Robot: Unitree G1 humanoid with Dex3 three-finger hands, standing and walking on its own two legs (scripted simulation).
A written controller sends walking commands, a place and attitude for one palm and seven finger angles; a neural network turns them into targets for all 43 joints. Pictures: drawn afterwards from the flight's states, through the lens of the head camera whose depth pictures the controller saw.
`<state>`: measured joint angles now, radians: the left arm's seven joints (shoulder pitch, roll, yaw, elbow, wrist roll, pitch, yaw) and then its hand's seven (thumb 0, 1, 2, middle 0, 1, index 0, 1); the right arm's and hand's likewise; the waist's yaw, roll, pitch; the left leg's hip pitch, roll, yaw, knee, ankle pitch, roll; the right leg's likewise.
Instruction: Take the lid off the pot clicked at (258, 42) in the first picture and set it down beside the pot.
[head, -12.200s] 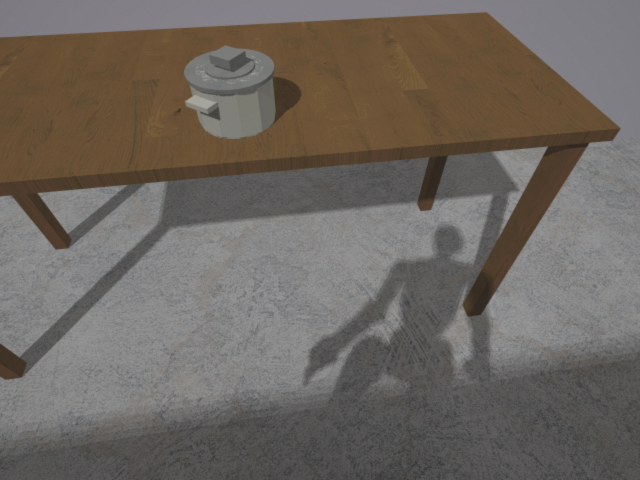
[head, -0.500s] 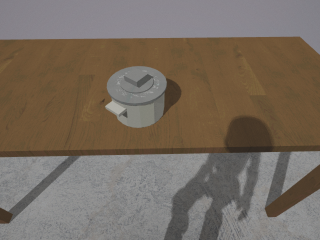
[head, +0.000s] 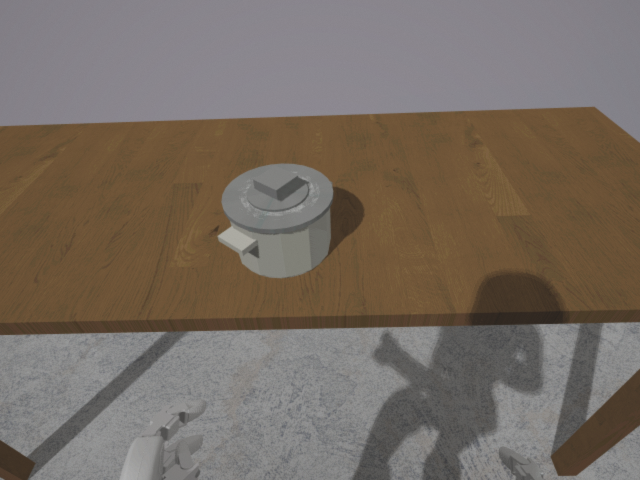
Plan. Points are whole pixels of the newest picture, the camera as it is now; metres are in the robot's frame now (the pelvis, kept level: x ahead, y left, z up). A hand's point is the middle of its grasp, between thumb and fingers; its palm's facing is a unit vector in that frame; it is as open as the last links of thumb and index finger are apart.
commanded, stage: lift the closed hand beside the body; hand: left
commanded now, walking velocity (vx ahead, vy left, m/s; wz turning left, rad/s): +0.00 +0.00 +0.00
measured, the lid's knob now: (276, 182) +0.49 +0.08 +0.16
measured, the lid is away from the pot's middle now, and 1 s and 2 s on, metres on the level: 0.00 0.00 0.00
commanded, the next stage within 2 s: raise the hand higher, near the body in 0.36 s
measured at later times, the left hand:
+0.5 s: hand (136, 443) +0.15 +0.19 +0.08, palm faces +0.31 -0.86 -0.41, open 3.1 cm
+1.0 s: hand (100, 403) +0.16 +0.21 +0.15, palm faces +0.36 -0.83 -0.42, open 3.1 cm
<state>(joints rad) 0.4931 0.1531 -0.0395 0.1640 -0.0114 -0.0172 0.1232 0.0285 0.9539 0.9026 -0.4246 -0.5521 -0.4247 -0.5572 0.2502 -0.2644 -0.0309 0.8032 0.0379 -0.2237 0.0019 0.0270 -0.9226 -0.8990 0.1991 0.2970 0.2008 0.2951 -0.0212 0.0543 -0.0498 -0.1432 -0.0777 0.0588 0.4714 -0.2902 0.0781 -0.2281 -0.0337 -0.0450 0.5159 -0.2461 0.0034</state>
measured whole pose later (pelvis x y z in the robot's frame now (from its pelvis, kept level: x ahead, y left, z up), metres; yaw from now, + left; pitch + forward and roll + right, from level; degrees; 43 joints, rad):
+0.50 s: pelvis +0.02 -0.04 +0.00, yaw +2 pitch -2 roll -1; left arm 0.70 0.29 0.17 -0.35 -0.04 -0.08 0.07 0.01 0.90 0.90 -1.26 -1.45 -1.26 -1.46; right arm 0.21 -0.17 0.01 0.62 0.01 -0.14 -0.04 0.01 -0.90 -0.90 0.20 0.30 0.21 0.30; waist 0.06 0.07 0.00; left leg -0.12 -0.01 0.00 0.47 -0.31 0.02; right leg -0.16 0.03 -0.11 0.44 -0.25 -0.05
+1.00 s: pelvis +0.01 -0.03 +0.00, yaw +1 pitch -4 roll -1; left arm 0.64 0.33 0.25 -0.49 -0.04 -0.15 0.08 0.01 0.90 0.90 -1.30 -1.50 -1.30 -1.50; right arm 0.16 -0.21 -0.01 0.60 0.02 -0.19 -0.05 0.01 -0.90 -0.90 0.20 0.30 0.20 0.30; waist 0.07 0.06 0.02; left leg -0.09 -0.02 0.01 0.46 -0.29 0.04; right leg -0.13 0.02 -0.09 0.42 -0.22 -0.04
